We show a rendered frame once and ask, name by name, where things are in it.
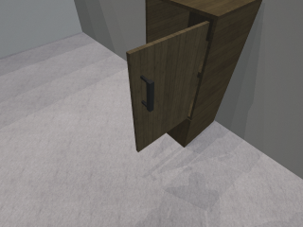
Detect handle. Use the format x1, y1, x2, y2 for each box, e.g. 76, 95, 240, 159
140, 75, 154, 112

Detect cupboard door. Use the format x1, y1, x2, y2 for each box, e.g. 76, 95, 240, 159
126, 21, 210, 152

